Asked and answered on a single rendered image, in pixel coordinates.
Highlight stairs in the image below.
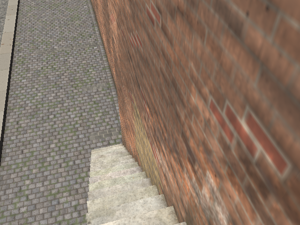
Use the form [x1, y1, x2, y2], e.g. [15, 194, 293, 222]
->
[85, 143, 187, 225]

